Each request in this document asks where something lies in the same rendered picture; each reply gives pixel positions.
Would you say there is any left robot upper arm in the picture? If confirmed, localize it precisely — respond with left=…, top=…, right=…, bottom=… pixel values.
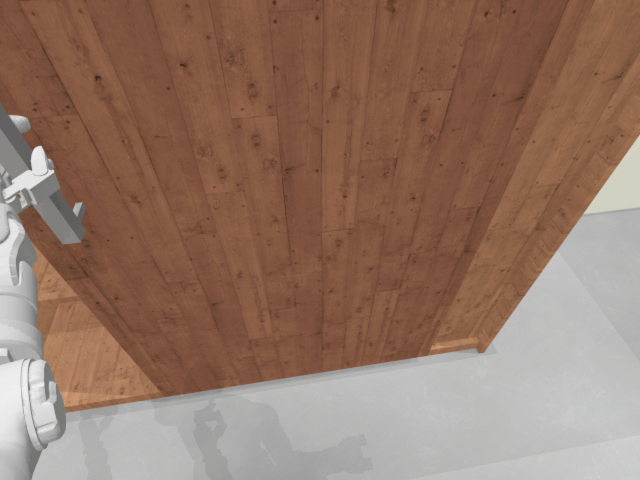
left=0, top=358, right=66, bottom=480

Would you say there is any robot left forearm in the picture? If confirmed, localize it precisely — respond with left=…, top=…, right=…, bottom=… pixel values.
left=0, top=203, right=44, bottom=365

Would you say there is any wardrobe door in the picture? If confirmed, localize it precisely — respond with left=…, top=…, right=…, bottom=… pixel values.
left=0, top=0, right=595, bottom=397
left=434, top=0, right=640, bottom=343

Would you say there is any handle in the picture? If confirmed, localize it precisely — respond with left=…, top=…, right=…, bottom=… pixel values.
left=0, top=103, right=86, bottom=244

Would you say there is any robot left hand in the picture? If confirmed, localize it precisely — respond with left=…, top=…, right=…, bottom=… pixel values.
left=0, top=115, right=60, bottom=214

